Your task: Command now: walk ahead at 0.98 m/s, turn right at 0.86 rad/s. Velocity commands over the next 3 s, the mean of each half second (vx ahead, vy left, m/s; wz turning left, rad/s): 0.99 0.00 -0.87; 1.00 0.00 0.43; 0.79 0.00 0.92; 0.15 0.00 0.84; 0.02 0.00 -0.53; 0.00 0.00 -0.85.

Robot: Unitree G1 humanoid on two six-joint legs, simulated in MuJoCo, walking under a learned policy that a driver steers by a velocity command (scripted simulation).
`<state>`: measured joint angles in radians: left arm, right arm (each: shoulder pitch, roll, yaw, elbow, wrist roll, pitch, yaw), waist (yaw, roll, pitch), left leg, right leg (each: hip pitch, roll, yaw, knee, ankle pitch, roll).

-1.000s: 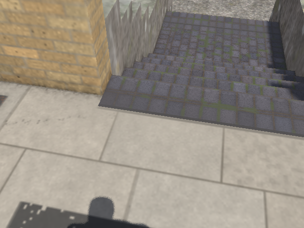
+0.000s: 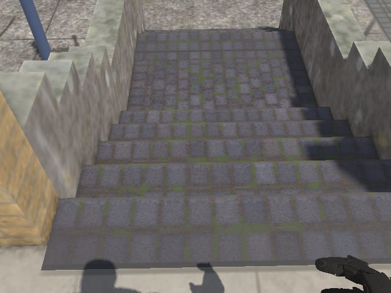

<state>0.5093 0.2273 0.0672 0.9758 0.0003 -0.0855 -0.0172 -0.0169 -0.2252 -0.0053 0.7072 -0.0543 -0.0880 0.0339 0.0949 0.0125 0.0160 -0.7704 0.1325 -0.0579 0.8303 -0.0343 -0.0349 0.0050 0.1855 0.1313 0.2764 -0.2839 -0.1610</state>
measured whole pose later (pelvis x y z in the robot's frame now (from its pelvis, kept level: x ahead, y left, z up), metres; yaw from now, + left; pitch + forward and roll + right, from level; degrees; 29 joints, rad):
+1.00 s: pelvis +0.85 -0.21 -0.06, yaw -12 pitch -1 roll -2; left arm 0.47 0.26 0.04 0.95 0.01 -0.15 0.06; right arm 0.16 -0.30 -0.07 0.76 -0.04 -0.01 0.09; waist 0.03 0.03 0.04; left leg -0.59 0.03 0.12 0.62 0.56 0.14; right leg 0.08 0.00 -0.33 0.69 -0.72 -0.01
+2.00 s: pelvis +1.34 -0.30 -0.38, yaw +41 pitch -1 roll +0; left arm 0.38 0.28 0.04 0.75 0.02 0.09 0.03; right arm 0.02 -0.18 -0.01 0.68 0.03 0.05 0.01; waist 0.06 -0.04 0.05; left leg -0.46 -0.01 0.06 0.89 -0.43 0.09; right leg -0.39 -0.14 -0.23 1.09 -0.62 -0.02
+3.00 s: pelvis +1.36 -0.31 -0.35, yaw -2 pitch +3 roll -1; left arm 0.20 0.31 0.06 0.61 0.01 0.09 0.01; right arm 0.13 -0.27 -0.02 0.65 0.00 0.02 -0.03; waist 0.00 -0.02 0.01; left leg -0.31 -0.10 -0.10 0.63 -0.36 0.04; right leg -0.32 0.29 0.44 0.70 -0.39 -0.05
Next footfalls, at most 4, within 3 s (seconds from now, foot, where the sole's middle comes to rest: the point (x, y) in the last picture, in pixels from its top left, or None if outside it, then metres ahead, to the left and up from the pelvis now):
0.16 left None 0.38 0.13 -0.77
0.60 right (287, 247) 0.67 -0.22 -0.77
1.08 left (275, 188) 1.03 -0.22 -0.94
1.46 right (295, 153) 1.38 -0.37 -1.10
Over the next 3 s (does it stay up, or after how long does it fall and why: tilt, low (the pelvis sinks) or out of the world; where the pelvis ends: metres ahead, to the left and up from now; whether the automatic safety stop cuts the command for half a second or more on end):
stays up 1.36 -0.31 -0.35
